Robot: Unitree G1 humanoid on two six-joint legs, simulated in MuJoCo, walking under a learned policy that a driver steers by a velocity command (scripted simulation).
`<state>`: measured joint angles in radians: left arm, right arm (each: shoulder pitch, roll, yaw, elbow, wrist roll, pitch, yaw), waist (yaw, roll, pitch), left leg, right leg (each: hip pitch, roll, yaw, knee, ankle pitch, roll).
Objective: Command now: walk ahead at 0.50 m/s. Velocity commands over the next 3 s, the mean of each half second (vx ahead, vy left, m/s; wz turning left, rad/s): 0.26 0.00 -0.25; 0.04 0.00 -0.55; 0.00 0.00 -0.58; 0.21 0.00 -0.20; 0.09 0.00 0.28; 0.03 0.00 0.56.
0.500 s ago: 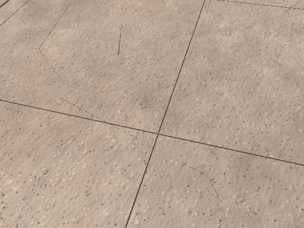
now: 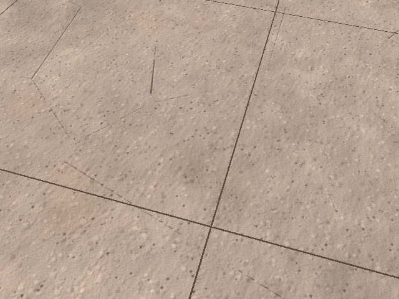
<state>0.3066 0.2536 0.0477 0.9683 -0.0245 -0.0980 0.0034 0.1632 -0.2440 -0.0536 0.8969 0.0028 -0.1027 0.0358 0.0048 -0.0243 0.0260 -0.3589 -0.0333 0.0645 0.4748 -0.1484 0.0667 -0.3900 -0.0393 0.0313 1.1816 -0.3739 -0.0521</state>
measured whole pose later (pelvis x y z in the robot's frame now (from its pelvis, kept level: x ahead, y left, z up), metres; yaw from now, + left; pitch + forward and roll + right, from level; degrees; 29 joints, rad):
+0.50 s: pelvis +0.19 -0.03 -0.01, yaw -9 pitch +3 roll +1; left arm 0.13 0.26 0.07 0.79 0.00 -0.04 -0.01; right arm 0.13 -0.28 -0.05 0.89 0.00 -0.03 -0.03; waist 0.01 0.01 0.05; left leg -0.46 -0.03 -0.02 1.18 -0.51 -0.01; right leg -0.47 0.06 0.01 0.50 -0.08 -0.08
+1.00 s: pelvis +0.24 +0.01 +0.01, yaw -27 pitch +2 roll -1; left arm 0.19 0.33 0.11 0.69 -0.01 0.05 0.03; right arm 0.19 -0.26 -0.06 0.81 -0.02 -0.01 -0.04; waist -0.01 -0.05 0.01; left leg -0.27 0.02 0.00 0.46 -0.23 0.01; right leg -0.59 0.11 0.12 1.12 -0.39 0.04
